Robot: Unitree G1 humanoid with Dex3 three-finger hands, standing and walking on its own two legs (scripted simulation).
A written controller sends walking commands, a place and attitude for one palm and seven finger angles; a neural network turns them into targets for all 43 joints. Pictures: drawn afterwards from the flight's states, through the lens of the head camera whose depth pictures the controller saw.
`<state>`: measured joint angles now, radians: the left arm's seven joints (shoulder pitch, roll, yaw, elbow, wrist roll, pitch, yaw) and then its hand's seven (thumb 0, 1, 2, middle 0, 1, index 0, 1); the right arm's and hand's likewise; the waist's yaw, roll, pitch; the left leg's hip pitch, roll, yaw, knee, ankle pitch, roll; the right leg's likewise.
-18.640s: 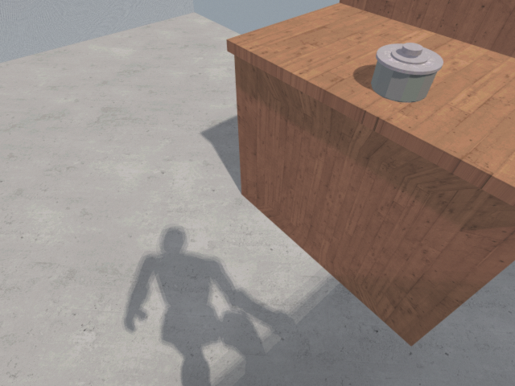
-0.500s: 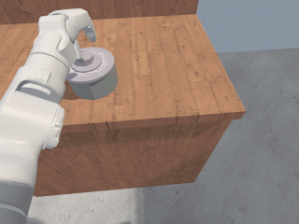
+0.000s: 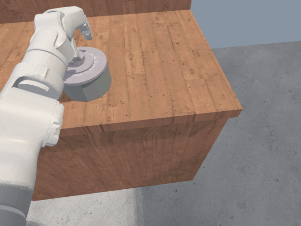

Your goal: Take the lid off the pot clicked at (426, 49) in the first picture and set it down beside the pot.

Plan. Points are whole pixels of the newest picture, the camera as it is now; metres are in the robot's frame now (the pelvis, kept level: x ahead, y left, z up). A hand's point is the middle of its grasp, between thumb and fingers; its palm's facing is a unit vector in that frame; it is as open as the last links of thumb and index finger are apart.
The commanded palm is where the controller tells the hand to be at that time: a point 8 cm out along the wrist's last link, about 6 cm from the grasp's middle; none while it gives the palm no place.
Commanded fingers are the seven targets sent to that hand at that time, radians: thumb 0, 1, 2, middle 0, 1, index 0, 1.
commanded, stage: move the open hand above the knob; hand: left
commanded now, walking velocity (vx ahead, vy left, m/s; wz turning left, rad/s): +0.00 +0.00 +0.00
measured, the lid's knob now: (75, 57) +0.54 +0.17 +0.15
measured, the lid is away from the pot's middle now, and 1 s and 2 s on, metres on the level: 0.01 0.01 0.01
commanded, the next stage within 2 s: lower the open fingers around the knob in 1.38 s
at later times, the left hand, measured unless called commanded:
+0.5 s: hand (68, 45) +0.51 +0.16 +0.21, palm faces -0.29 -0.04 -0.96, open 10.3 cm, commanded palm +0.51 +0.16 +0.27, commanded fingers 0.00 -0.21 1.19 -0.74 -0.19 -0.74 -0.19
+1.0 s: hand (74, 43) +0.52 +0.15 +0.21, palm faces -0.27 -0.03 -0.96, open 10.2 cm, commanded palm +0.50 +0.15 +0.27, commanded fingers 0.00 -0.21 1.19 -0.74 -0.19 -0.74 -0.19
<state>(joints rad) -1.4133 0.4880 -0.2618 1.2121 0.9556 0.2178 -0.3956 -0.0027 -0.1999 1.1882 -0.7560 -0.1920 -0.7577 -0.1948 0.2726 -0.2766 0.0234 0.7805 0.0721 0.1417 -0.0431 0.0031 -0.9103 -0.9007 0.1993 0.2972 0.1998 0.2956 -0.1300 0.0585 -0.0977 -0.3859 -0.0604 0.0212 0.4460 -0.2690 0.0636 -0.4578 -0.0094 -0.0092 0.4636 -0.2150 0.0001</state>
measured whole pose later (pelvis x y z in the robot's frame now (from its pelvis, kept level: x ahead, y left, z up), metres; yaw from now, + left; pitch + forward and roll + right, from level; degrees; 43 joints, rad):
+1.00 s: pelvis +0.00 +0.00 +0.00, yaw +0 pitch +12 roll +0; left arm -1.39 0.48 -0.27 1.15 0.95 0.20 -0.40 0.00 -0.20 1.19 -0.76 -0.19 -0.76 -0.19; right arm 0.29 -0.28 0.01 0.78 0.07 0.14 -0.03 0.00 -0.91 -0.90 0.20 0.30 0.20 0.30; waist -0.12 0.06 -0.11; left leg -0.39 -0.06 0.02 0.45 -0.28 0.07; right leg -0.46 -0.01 -0.01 0.47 -0.22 0.00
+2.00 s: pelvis +0.01 +0.00 +0.00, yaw +0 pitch +14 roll +0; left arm -1.43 0.49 -0.26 1.29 0.95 0.26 -0.43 0.00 -0.20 1.19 -0.74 -0.19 -0.76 -0.19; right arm 0.31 -0.29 0.01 0.80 0.07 0.13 -0.04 0.00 -0.91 -0.90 0.20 0.30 0.20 0.30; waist -0.16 0.05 -0.11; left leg -0.43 -0.06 0.03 0.49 -0.30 0.07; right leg -0.50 -0.01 0.00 0.49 -0.23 0.01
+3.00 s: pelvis +0.00 +0.00 -0.01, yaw +0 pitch +14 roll -1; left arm -1.43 0.48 -0.31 1.27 0.94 0.27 -0.44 -0.01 0.02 0.98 -0.49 -0.90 -0.52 -0.92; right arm 0.30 -0.28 0.01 0.78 0.08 0.15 -0.03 0.00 -0.91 -0.90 0.20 0.30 0.20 0.30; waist -0.15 0.04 -0.12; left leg -0.47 -0.06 0.01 0.54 -0.32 0.07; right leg -0.53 -0.01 -0.02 0.53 -0.25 0.01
